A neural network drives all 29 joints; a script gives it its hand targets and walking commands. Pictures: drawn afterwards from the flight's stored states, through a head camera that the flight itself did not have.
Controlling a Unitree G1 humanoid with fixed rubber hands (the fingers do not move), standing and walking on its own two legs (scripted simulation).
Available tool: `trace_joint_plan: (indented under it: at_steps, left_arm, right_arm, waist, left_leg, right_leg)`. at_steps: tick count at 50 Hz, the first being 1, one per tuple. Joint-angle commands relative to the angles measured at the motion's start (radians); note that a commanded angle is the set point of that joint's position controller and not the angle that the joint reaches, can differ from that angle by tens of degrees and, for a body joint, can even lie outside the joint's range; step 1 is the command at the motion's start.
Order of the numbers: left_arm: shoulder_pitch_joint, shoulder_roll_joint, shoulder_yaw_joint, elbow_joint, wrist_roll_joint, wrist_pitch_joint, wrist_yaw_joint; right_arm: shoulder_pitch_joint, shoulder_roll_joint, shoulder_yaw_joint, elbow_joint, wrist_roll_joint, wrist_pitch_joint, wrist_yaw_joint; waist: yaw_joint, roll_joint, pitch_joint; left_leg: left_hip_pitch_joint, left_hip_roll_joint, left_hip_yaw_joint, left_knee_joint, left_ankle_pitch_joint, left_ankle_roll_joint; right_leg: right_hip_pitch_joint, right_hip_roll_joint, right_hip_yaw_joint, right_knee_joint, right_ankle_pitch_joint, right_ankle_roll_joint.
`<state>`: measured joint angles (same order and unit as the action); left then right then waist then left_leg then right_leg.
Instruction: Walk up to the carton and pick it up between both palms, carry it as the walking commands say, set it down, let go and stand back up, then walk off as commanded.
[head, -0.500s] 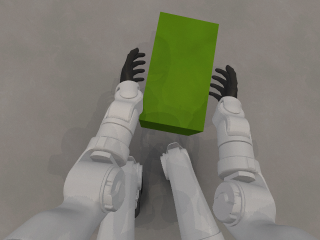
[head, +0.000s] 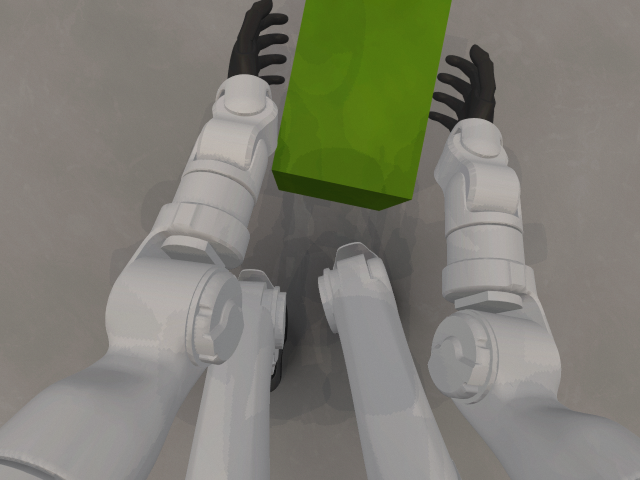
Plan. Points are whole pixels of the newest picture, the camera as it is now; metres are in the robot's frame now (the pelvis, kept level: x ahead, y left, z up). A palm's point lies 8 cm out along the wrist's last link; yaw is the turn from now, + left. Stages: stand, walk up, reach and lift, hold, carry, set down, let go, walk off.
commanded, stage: set down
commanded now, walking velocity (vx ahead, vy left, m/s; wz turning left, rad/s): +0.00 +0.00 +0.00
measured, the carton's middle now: (356, 86) +0.54 -0.14 -0.23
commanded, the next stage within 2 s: none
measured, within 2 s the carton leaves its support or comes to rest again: rests again in 1.38 s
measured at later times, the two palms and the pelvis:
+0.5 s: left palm (263, 84) +0.55 -0.01 -0.20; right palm (446, 123) +0.46 -0.24 -0.22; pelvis -0.02 +0.00 -0.06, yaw +0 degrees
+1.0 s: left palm (249, 92) +0.57 +0.01 -0.27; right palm (418, 119) +0.49 -0.23 -0.28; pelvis +0.00 +0.00 -0.09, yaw +1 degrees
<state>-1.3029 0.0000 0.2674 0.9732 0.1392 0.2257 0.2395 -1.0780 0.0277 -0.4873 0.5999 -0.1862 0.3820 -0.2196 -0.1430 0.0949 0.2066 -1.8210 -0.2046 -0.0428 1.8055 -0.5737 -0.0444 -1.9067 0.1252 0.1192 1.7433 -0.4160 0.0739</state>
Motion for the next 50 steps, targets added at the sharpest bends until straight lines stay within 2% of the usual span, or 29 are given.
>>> trace_joint_plan:
  at_steps: [1, 3, 4, 5, 6, 7, 8, 9, 11, 12, 14, 15, 16, 17, 18, 20, 22, 23, 24, 26, 27, 30, 32, 35, 37, 42, 43, 44, 50]
  left_arm:
    - [-0.745, -0.881, -0.310, -0.126, -0.117, -0.039, -0.295]
    - [-0.754, -0.925, -0.422, -0.215, -0.173, -0.027, -0.286]
    - [-0.710, -0.908, -0.417, -0.149, -0.143, -0.007, -0.282]
    - [-0.749, -0.911, -0.460, -0.218, -0.168, 0.006, -0.275]
    - [-0.795, -0.911, -0.497, -0.272, -0.200, 0.020, -0.267]
    - [-0.812, -0.925, -0.550, -0.425, -0.235, 0.017, -0.261]
    - [-0.884, -0.902, -0.596, -0.465, -0.253, 0.024, -0.249]
    - [-0.874, -0.882, -0.592, -0.403, -0.247, 0.037, -0.239]
    - [-0.855, -0.933, -0.563, -0.372, -0.264, 0.044, -0.245]
    - [-0.899, -0.881, -0.541, -0.350, -0.249, 0.043, -0.251]
    - [-0.967, -0.878, -0.522, -0.313, -0.265, 0.047, -0.266]
    - [-0.941, -0.907, -0.502, -0.271, -0.250, 0.045, -0.273]
    - [-0.915, -0.894, -0.482, -0.251, -0.246, 0.036, -0.281]
    - [-0.852, -0.916, -0.479, -0.161, -0.248, 0.040, -0.290]
    - [-0.831, -0.877, -0.410, -0.057, -0.202, 0.041, -0.299]
    - [-0.814, -0.920, -0.391, -0.102, -0.212, 0.028, -0.307]
    - [-0.839, -0.883, -0.331, -0.028, -0.186, 0.018, -0.322]
    - [-0.829, -0.888, -0.330, 0.003, -0.180, 0.020, -0.329]
    - [-0.918, -0.847, -0.325, -0.053, -0.176, 0.007, -0.335]
    - [-0.956, -0.821, -0.353, -0.083, -0.201, -0.001, -0.334]
    - [-0.969, -0.822, -0.345, -0.063, -0.200, -0.003, -0.329]
    - [-0.963, -0.817, -0.357, -0.078, -0.224, 0.011, -0.329]
    - [-0.993, -0.785, -0.308, -0.035, -0.195, 0.004, -0.330]
    - [-1.007, -0.791, -0.381, -0.148, -0.215, -0.012, -0.323]
    - [-1.080, -0.792, -0.430, -0.203, -0.255, -0.028, -0.305]
    - [-0.993, -0.808, -0.435, -0.081, -0.275, -0.041, -0.303]
    - [-0.962, -0.818, -0.418, -0.073, -0.266, -0.043, -0.302]
    - [-0.972, -0.788, -0.432, -0.116, -0.275, -0.050, -0.298]
    - [-0.959, -0.807, -0.461, -0.064, -0.300, -0.052, -0.276]
  right_arm:
    - [-0.982, 0.902, 0.617, -0.185, 0.200, -0.116, 0.263]
    - [-1.011, 0.884, 0.686, -0.287, 0.237, -0.118, 0.266]
    - [-1.042, 0.868, 0.701, -0.296, 0.277, -0.125, 0.266]
    - [-1.102, 0.816, 0.693, -0.357, 0.276, -0.126, 0.262]
    - [-1.056, 0.796, 0.689, -0.338, 0.288, -0.114, 0.261]
    - [-1.049, 0.793, 0.694, -0.394, 0.307, -0.109, 0.256]
    - [-1.001, 0.764, 0.694, -0.340, 0.327, -0.106, 0.253]
    - [-1.005, 0.747, 0.675, -0.311, 0.329, -0.098, 0.258]
    - [-1.026, 0.754, 0.637, -0.266, 0.291, -0.075, 0.262]
    - [-1.076, 0.729, 0.636, -0.270, 0.298, -0.080, 0.266]
    - [-1.167, 0.761, 0.645, -0.248, 0.308, -0.079, 0.269]
    - [-1.177, 0.766, 0.648, -0.245, 0.295, -0.074, 0.272]
    - [-1.169, 0.793, 0.652, -0.233, 0.298, -0.076, 0.265]
    - [-1.157, 0.777, 0.629, -0.220, 0.277, -0.084, 0.262]
    - [-1.169, 0.749, 0.608, -0.161, 0.257, -0.092, 0.260]
    - [-1.195, 0.759, 0.621, -0.219, 0.255, -0.097, 0.269]
    - [-1.218, 0.740, 0.592, -0.160, 0.245, -0.102, 0.283]
    - [-1.216, 0.726, 0.582, -0.154, 0.228, -0.109, 0.283]
    - [-1.277, 0.760, 0.608, -0.196, 0.255, -0.114, 0.278]
    - [-1.280, 0.789, 0.631, -0.214, 0.272, -0.113, 0.272]
    - [-1.272, 0.732, 0.587, -0.151, 0.267, -0.111, 0.271]
    - [-1.297, 0.741, 0.594, -0.175, 0.287, -0.107, 0.282]
    - [-1.250, 0.752, 0.558, -0.054, 0.274, -0.094, 0.283]
    - [-1.211, 0.760, 0.549, -0.108, 0.293, -0.118, 0.306]
    - [-1.220, 0.721, 0.525, -0.090, 0.299, -0.137, 0.305]
    - [-1.096, 0.657, 0.455, 0.045, 0.242, -0.162, 0.309]
    - [-1.090, 0.619, 0.425, 0.034, 0.229, -0.166, 0.317]
    - [-1.095, 0.644, 0.453, 0.013, 0.251, -0.171, 0.324]
    - [-1.181, 0.486, 0.387, -0.033, 0.240, -0.214, 0.335]
  waist:
    - [-0.001, -0.157, -1.648]
    - [-0.056, -0.136, -1.892]
    - [-0.001, -0.065, -1.958]
    - [-0.055, -0.065, -2.112]
    - [-0.050, -0.028, -2.224]
    - [-0.133, -0.014, -2.336]
    - [-0.119, 0.057, -2.325]
    - [-0.108, 0.039, -2.243]
    - [-0.175, -0.013, -2.063]
    - [-0.121, 0.004, -2.007]
    - [-0.098, -0.019, -1.903]
    - [-0.138, -0.048, -1.865]
    - [-0.093, -0.066, -1.855]
    - [-0.130, -0.077, -1.839]
    - [-0.064, -0.051, -1.729]
    - [-0.090, -0.087, -1.782]
    - [-0.053, -0.091, -1.700]
    - [-0.080, -0.087, -1.663]
    - [-0.036, -0.111, -1.713]
    - [-0.021, -0.132, -1.812]
    - [-0.045, -0.076, -1.749]
    - [-0.033, -0.093, -1.761]
    - [-0.052, -0.090, -1.623]
    - [-0.065, -0.028, -1.710]
    - [-0.124, 0.022, -1.689]
    - [-0.179, 0.073, -1.511]
    - [-0.240, 0.097, -1.418]
    - [-0.183, 0.083, -1.503]
    - [-0.271, 0.144, -1.423]
  left_leg:
    - [0.289, -0.034, 0.086, -0.051, 0.116, 0.051]
    - [0.417, -0.037, 0.064, -0.054, 0.229, 0.041]
    - [0.464, -0.024, 0.068, -0.036, 0.225, 0.044]
    - [0.555, -0.019, 0.055, -0.029, 0.280, 0.043]
    - [0.679, -0.017, 0.045, -0.022, 0.340, 0.036]
    - [0.741, -0.023, 0.043, 0.007, 0.465, 0.024]
    - [0.738, -0.019, 0.065, -0.003, 0.497, -0.004]
    - [0.744, -0.001, 0.056, -0.006, 0.454, 0.002]
    - [0.586, -0.004, 0.051, -0.024, 0.330, 0.015]
    - [0.535, -0.007, 0.064, -0.001, 0.282, 0.018]
    - [0.491, -0.001, 0.078, 0.006, 0.144, 0.027]
    - [0.416, 0.004, 0.073, -0.013, 0.134, 0.042]
    - [0.391, -0.004, 0.071, 0.001, 0.153, 0.047]
    - [0.345, -0.005, 0.063, 0.013, 0.165, 0.041]
    - [0.226, -0.011, 0.084, 0.025, 0.092, 0.045]
    - [0.270, -0.012, 0.061, 0.029, 0.151, 0.055]
    - [0.185, -0.008, 0.059, 0.046, 0.093, 0.061]
    - [0.139, -0.015, 0.066, 0.059, 0.094, 0.056]
    - [0.123, -0.018, 0.078, 0.092, 0.111, 0.061]
    - [0.182, -0.013, 0.083, 0.092, 0.135, 0.053]
    - [0.149, -0.009, 0.080, 0.097, 0.096, 0.055]
    - [0.220, -0.009, 0.080, 0.106, 0.141, 0.055]
    - [0.096, -0.006, 0.089, 0.128, 0.059, 0.063]
    - [0.219, -0.009, 0.074, 0.133, 0.195, 0.060]
    - [0.265, -0.011, 0.075, 0.145, 0.218, 0.045]
    - [0.170, -0.012, 0.060, 0.149, 0.213, 0.030]
    - [0.140, -0.014, 0.062, 0.170, 0.195, 0.033]
    - [0.218, -0.015, 0.073, 0.184, 0.262, 0.027]
    - [0.244, -0.013, 0.030, 0.183, 0.330, 0.012]
  right_leg:
    - [1.013, -0.012, -0.091, -0.173, 0.115, 0.015]
    - [1.046, 0.016, -0.159, -0.096, 0.332, 0.023]
    - [1.005, 0.008, -0.159, -0.062, 0.315, 0.024]
    - [1.023, 0.012, -0.192, -0.049, 0.389, 0.026]
    - [1.032, 0.011, -0.205, -0.023, 0.439, 0.011]
    - [1.052, 0.032, -0.234, 0.005, 0.561, 0.010]
    - [1.057, 0.022, -0.217, 0.016, 0.609, 0.005]
    - [0.959, 0.006, -0.234, 0.024, 0.540, 0.009]
    - [0.896, 0.003, -0.232, -0.003, 0.424, 0.006]
    - [0.889, -0.001, -0.217, 0.008, 0.386, 0.005]
    - [0.839, -0.012, -0.209, -0.030, 0.234, -0.007]
    - [0.836, -0.004, -0.212, -0.029, 0.255, 0.004]
    - [0.875, -0.004, -0.210, -0.009, 0.285, 0.014]
    - [0.930, -0.009, -0.200, -0.016, 0.317, 0.007]
    - [0.879, -0.017, -0.183, -0.006, 0.257, 0.008]
    - [0.871, -0.005, -0.189, 0.014, 0.288, 0.008]
    - [0.834, -0.010, -0.177, 0.030, 0.231, -0.005]
    - [0.848, -0.008, -0.158, 0.017, 0.235, -0.008]
    - [0.896, -0.017, -0.117, 0.006, 0.233, -0.005]
    - [0.978, -0.025, -0.145, 0.039, 0.281, 0.006]
    - [0.895, -0.020, -0.168, 0.066, 0.258, -0.005]
    - [0.878, -0.024, -0.168, 0.067, 0.263, -0.003]
    - [0.810, -0.020, -0.162, 0.060, 0.193, -0.009]
    - [0.744, -0.005, -0.190, 0.129, 0.354, -0.018]
    - [0.714, -0.010, -0.192, 0.141, 0.385, -0.025]
    - [0.644, -0.011, -0.195, 0.167, 0.409, -0.043]
    - [0.562, -0.007, -0.181, 0.155, 0.380, -0.050]
    - [0.603, -0.011, -0.179, 0.167, 0.417, -0.044]
    - [0.472, -0.022, -0.213, 0.218, 0.439, -0.053]
